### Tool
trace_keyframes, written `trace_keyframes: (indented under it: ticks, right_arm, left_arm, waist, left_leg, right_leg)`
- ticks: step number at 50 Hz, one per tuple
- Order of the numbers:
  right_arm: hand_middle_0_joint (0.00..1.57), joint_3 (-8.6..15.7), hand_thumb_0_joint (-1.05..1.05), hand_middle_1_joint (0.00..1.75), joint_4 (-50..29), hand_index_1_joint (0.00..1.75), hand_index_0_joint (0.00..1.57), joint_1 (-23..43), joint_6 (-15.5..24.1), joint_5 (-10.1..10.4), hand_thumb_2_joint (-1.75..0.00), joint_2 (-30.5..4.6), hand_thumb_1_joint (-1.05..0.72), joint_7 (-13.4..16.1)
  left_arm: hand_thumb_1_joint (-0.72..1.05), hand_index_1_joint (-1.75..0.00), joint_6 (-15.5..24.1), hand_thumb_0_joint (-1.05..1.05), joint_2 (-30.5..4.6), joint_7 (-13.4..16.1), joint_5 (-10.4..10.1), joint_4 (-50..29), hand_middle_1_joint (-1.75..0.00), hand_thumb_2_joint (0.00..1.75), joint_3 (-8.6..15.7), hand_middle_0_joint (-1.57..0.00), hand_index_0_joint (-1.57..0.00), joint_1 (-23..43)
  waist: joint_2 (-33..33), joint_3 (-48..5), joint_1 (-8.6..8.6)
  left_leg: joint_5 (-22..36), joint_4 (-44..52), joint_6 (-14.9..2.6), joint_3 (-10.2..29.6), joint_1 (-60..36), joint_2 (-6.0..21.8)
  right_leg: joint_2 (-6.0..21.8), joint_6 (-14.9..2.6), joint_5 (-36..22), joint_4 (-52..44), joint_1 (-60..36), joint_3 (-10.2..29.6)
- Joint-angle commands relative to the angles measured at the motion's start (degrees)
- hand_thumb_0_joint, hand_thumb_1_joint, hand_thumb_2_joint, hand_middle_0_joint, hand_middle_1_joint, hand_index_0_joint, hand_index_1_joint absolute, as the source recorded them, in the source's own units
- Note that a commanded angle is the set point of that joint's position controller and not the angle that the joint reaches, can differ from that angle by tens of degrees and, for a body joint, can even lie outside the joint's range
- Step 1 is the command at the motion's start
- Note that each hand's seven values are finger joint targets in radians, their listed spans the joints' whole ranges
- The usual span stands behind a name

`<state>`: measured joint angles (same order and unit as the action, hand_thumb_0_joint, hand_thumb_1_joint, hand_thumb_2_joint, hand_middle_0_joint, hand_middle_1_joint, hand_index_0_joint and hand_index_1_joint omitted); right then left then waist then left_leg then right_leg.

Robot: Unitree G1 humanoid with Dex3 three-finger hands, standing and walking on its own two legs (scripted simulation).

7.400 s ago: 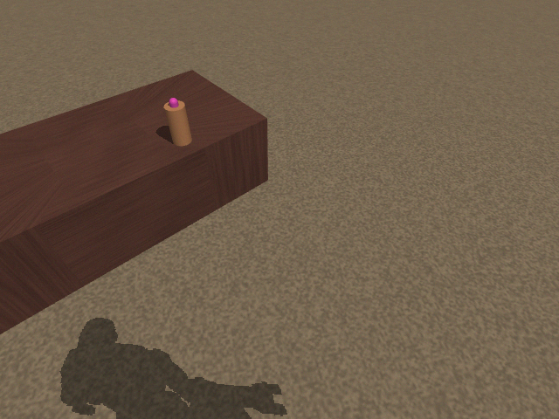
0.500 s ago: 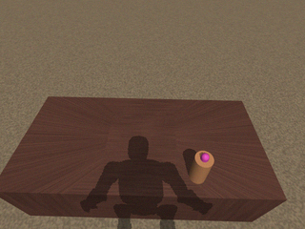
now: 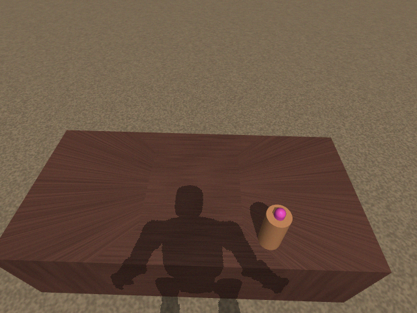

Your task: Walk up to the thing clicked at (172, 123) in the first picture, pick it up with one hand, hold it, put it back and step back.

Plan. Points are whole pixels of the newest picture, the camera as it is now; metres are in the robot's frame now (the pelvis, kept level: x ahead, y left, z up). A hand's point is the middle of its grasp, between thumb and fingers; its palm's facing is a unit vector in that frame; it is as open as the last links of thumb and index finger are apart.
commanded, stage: go down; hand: right
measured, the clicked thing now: (274, 226) +0.46 -0.22 -0.29
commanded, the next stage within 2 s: none
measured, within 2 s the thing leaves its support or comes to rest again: neither
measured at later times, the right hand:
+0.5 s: hand out of the picture +0.15 -0.27 -0.15, palm faces +0.02 +0.95 -0.30, open 16.1 cm
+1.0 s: hand out of the picture +0.16 -0.28 -0.14, palm faces +0.05 +0.95 -0.31, open 17.5 cm
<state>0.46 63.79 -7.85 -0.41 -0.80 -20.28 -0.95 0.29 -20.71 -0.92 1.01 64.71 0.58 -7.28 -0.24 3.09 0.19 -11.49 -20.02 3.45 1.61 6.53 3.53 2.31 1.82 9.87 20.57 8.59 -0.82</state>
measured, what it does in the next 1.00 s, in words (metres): stands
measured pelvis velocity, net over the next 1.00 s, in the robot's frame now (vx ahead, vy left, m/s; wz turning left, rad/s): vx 0.02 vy -0.01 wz -0.04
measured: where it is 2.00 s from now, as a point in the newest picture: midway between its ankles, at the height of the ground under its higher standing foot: outside the picture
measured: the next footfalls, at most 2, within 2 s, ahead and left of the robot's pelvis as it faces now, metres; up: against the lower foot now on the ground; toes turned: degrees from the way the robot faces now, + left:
none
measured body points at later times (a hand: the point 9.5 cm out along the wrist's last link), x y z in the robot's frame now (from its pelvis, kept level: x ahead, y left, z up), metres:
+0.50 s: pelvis +0.01 +0.00 -0.02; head +0.05 +0.00 +0.43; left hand +0.15 +0.26 -0.12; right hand +0.14 -0.32 -0.13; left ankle +0.00 +0.16 -0.75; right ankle +0.01 -0.14 -0.75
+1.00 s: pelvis +0.02 -0.01 -0.04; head +0.06 -0.01 +0.40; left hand +0.18 +0.25 -0.13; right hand +0.16 -0.33 -0.12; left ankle +0.00 +0.16 -0.75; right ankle +0.01 -0.14 -0.75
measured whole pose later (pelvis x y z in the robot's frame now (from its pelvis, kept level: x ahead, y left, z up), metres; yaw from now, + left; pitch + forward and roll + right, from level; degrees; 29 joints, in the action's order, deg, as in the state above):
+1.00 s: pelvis +0.02 -0.01 -0.04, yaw -2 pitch +9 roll +2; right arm 10.6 22.2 -13.5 -25.8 -4.0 -21.1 -8.9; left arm 7.2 -14.1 5.5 -1.4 35.9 0.2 -14.0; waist 1.5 -5.6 -1.0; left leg -25.5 -45.2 3.8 -0.8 28.4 2.7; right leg 2.9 1.8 24.9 49.6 33.7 3.0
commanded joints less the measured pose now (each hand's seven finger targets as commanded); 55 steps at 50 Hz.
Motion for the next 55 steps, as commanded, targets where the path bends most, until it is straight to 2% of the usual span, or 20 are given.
trace_keyframes:
  ticks: [1, 2, 3, 5, 7, 8, 10, 12, 15, 20, 24, 25, 29, 34, 38, 43, 44, 49, 50, 55]
  right_arm:
    - [0.03, 4.3, 0.0, 0.06, -20.9, 0.06, 0.03, 27.2, 6.9, 1.3, -0.66, -6.4, -0.66, 1.7]
    - [0.03, 5.1, 0.0, 0.06, -11.2, 0.06, 0.03, 18.9, 5.0, 0.8, -0.58, -6.8, -0.58, 1.7]
    - [0.04, 6.9, 0.0, 0.05, -7.5, 0.05, 0.03, 14.8, 3.8, 0.5, -0.5, -8.5, -0.5, 1.3]
    - [0.04, 12.1, 0.0, 0.05, -8.6, 0.05, 0.04, 17.6, 3.0, -1.0, -0.34, -16.4, -0.34, 1.4]
    - [0.05, 12.9, 0.0, 0.04, -8.4, 0.04, 0.05, 16.4, 1.6, -3.7, -0.22, -17.0, -0.2, 0.2]
    - [0.06, 14.0, 0.0, 0.04, -4.3, 0.04, 0.05, 11.5, 0.0, -5.3, -0.2, -16.4, -0.18, -0.6]
    - [0.07, 15.3, 0.0, 0.03, -7.8, 0.03, 0.06, 8.5, -2.4, -6.5, -0.15, -16.5, -0.08, -1.7]
    - [0.08, 14.0, 0.0, 0.03, -11.4, 0.03, 0.06, 11.9, -5.4, -6.8, -0.1, -14.8, 0.02, -2.4]
    - [0.07, 11.3, 0.0, 0.04, -14.1, 0.04, 0.06, 10.5, -10.3, -5.4, -0.08, -10.0, 0.2, -3.8]
    - [0.04, 11.6, 0.0, 0.05, -23.9, 0.05, 0.04, 8.9, -15.0, -4.5, -0.07, -11.2, 0.46, -6.5]
    - [0.03, 13.7, 0.0, 0.06, -29.1, 0.06, 0.03, 10.6, -14.9, -5.7, -0.07, -13.9, 0.51, -6.7]
    - [0.03, 13.4, 0.0, 0.06, -30.4, 0.06, 0.03, 10.9, -14.2, -6.2, -0.07, -13.6, 0.5, -6.5]
    - [0.04, 15.2, 0.0, 0.05, -34.7, 0.05, 0.04, 6.4, -13.4, -7.1, -0.05, -14.2, 0.54, -5.1]
    - [0.05, 15.2, 0.0, 0.05, -41.1, 0.05, 0.04, 1.1, -16.1, -5.1, -0.03, -13.2, 0.56, -5.0]
    - [0.04, 14.5, 0.0, 0.05, -42.7, 0.05, 0.04, -1.1, -19.1, -3.4, -0.04, -12.7, 0.56, -6.2]
    - [0.04, 14.3, 0.0, 0.05, -45.0, 0.05, 0.04, -2.6, -22.3, -3.2, -0.04, -12.9, 0.57, -7.2]
    - [0.04, 15.3, 0.0, 0.06, -46.4, 0.06, 0.04, -3.9, -22.8, -3.8, -0.05, -14.1, 0.57, -7.2]
    - [0.03, 14.8, 0.0, 0.06, -51.0, 0.06, 0.04, -5.7, -24.7, -3.5, -0.05, -13.1, 0.59, -6.9]
    - [0.04, 16.0, 0.0, 0.05, -53.3, 0.05, 0.04, -5.1, -24.9, -3.7, -0.04, -14.5, 0.58, -6.6]
    - [0.04, 15.7, 0.0, 0.05, -57.1, 0.05, 0.04, -5.6, -25.5, -3.2, -0.04, -13.7, 0.58, -5.8]
  left_arm:
    - [0.92, -0.32, 4.7, 0.0, -5.3, 2.6, -3.9, -18.0, -0.31, 0.93, 1.4, -0.22, -0.21, 1.1]
    - [0.91, -0.32, 4.2, 0.0, -6.4, 2.8, -4.0, -17.7, -0.31, 0.94, 2.0, -0.21, -0.21, -0.2]
    - [0.93, -0.32, 3.6, 0.0, -6.6, 3.0, -4.0, -17.8, -0.31, 0.96, 2.7, -0.22, -0.21, -1.1]
    - [0.87, -0.31, 3.6, 0.0, -7.0, 4.4, -3.8, -20.7, -0.31, 0.92, 3.5, -0.22, -0.21, -3.6]
    - [0.9, -0.31, 3.5, 0.0, -6.0, 5.0, -3.1, -21.3, -0.31, 0.91, 4.0, -0.21, -0.21, -6.2]
    - [0.89, -0.31, 3.5, 0.0, -5.3, 4.9, -2.5, -21.9, -0.31, 0.91, 4.4, -0.21, -0.21, -6.2]
    - [0.9, -0.31, 3.9, 0.0, -4.4, 4.8, -2.3, -25.3, -0.31, 0.9, 4.2, -0.21, -0.21, -4.5]
    - [0.91, -0.3, 4.0, 0.0, -4.0, 5.0, -2.7, -27.7, -0.31, 0.89, 3.6, -0.21, -0.21, -2.3]
    - [0.9, -0.31, 4.7, 0.0, -3.8, 4.9, -3.5, -30.8, -0.31, 0.9, 3.0, -0.21, -0.21, -0.6]
    - [0.89, -0.3, 5.4, 0.0, -3.6, 4.9, -3.7, -32.4, -0.31, 0.89, 3.3, -0.21, -0.21, -2.3]
    - [0.9, -0.3, 6.3, 0.0, -2.9, 5.1, -2.6, -31.6, -0.31, 0.89, 3.7, -0.21, -0.21, -5.1]
    - [0.91, -0.3, 6.7, 0.0, -2.7, 5.2, -2.5, -31.7, -0.31, 0.89, 3.6, -0.21, -0.21, -4.6]
    - [0.88, -0.31, 8.2, 0.0, -2.3, 5.7, -1.7, -32.0, -0.3, 0.9, 3.6, -0.2, -0.2, -5.6]
    - [0.88, -0.3, 8.7, 0.0, -2.3, 6.6, -2.0, -32.8, -0.3, 0.91, 3.6, -0.19, -0.19, -5.6]
    - [0.89, -0.3, 8.9, 0.0, -2.0, 7.1, -2.3, -33.2, -0.3, 0.91, 3.2, -0.2, -0.19, -5.4]
    - [0.88, -0.3, 9.1, 0.0, -2.0, 7.3, -2.8, -35.5, -0.3, 0.9, 2.6, -0.2, -0.19, -4.1]
    - [0.88, -0.3, 9.4, 0.0, -2.1, 7.4, -2.8, -35.7, -0.3, 0.9, 2.8, -0.2, -0.19, -4.3]
    - [0.9, -0.3, 10.0, 0.0, -1.8, 7.3, -2.8, -37.3, -0.3, 0.89, 2.6, -0.2, -0.2, -4.4]
    - [0.89, -0.3, 10.3, 0.0, -1.8, 7.4, -2.7, -37.2, -0.3, 0.9, 2.9, -0.2, -0.2, -5.0]
    - [0.89, -0.3, 11.6, 0.0, -1.9, 8.1, -2.5, -38.3, -0.3, 0.9, 2.8, -0.19, -0.19, -4.6]
  waist:
    - [2.1, -3.5, -3.59]
    - [-0.4, -2.3, -2.9]
    - [-1.4, -2.0, -1.99]
    - [-0.3, -10.4, -1.66]
    - [0.5, -15.4, -0.79]
    - [-0.3, -13.0, 0.4]
    - [1.7, -15.3, 2.78]
    - [4.4, -13.4, 2.5]
    - [1.8, -8.6, 0.6]
    - [1.3, -9.9, -0.47]
    - [1.2, -14.5, -1.38]
    - [2.3, -14.5, -1.59]
    - [4.4, -19.0, -1.07]
    - [5.6, -21.5, -1.03]
    - [3.8, -18.4, -1.35]
    - [2.2, -14.8, -1.04]
    - [3.2, -15.5, -0.24]
    - [4.4, -17.4, -0.67]
    - [5.0, -18.7, -0.86]
    - [6.0, -17.8, -1.35]
  left_leg:
    - [0.2, -1.5, -2.5, -4.5, 9.7, -4.3]
    - [-1.7, -1.9, -2.51, -4.9, 10.9, -4.6]
    - [-1.1, -3.0, -2.39, -4.7, 11.4, -4.1]
    - [1.7, -4.2, -2.35, -3.9, 9.2, -3.2]
    - [4.0, -5.3, -2.57, -3.6, 8.4, -3.4]
    - [2.8, -5.3, -2.75, -4.0, 9.0, -3.5]
    - [3.4, -5.7, -2.98, -4.4, 6.0, -3.5]
    - [2.0, -5.5, -3.33, -4.4, 7.3, -3.8]
    - [-2.0, -5.2, -3.41, -5.2, 11.0, -4.7]
    - [-0.2, -7.0, -2.94, -5.3, 13.4, -4.6]
    - [5.4, -11.0, -2.46, -5.1, 13.9, -4.3]
    - [4.5, -12.5, -2.48, -5.0, 15.3, -4.3]
    - [8.1, -16.4, -2.36, -4.7, 15.7, -3.7]
    - [10.6, -18.0, -2.27, -5.1, 16.8, -3.8]
    - [11.8, -18.6, -1.99, -5.5, 18.0, -3.7]
    - [6.5, -18.9, -2.14, -5.9, 19.9, -4.1]
    - [6.5, -19.3, -2.22, -5.9, 19.7, -3.9]
    - [5.8, -21.5, -2.45, -6.0, 21.0, -4.2]
    - [6.8, -21.7, -2.39, -5.8, 21.0, -4.0]
    - [-0.5, -22.6, -2.66, -6.2, 24.4, -4.3]
  right_leg:
    - [-1.6, -1.65, 3.9, 0.3, 1.8, -1.5]
    - [-1.9, -1.82, 5.5, 1.3, 3.7, -1.3]
    - [-2.4, -1.97, 4.1, 3.2, 5.9, -1.5]
    - [-2.9, -1.61, -0.3, 5.4, 4.4, -1.6]
    - [-2.9, -1.36, -3.4, 6.7, 3.2, -1.7]
    - [-3.1, -1.46, -2.9, 6.9, 5.9, -1.7]
    - [-3.2, -1.2, -4.4, 6.8, 6.4, -2.0]
    - [-2.8, -0.91, -3.1, 6.5, 7.2, -1.8]
    - [-1.9, -1.23, 1.5, 6.1, 9.6, -1.1]
    - [-2.1, -1.87, -0.1, 8.8, 9.4, -0.7]
    - [-1.8, -1.92, -5.8, 12.9, 8.4, -0.2]
    - [-1.6, -1.71, -5.4, 13.8, 9.1, 0.0]
    - [-1.8, -1.5, -9.5, 17.9, 9.6, 0.4]
    - [-1.7, -1.24, -13.4, 20.5, 9.0, 0.9]
    - [-1.6, -1.39, -13.6, 22.0, 12.0, 0.9]
    - [-1.5, -1.5, -8.0, 22.2, 16.0, 1.4]
    - [-1.7, -1.43, -7.8, 22.3, 15.9, 1.4]
    - [-1.3, -1.29, -8.9, 23.9, 16.2, 2.1]
    - [-1.4, -1.41, -9.3, 24.5, 15.7, 1.9]
    - [-1.2, -1.39, -1.1, 24.3, 18.7, 2.6]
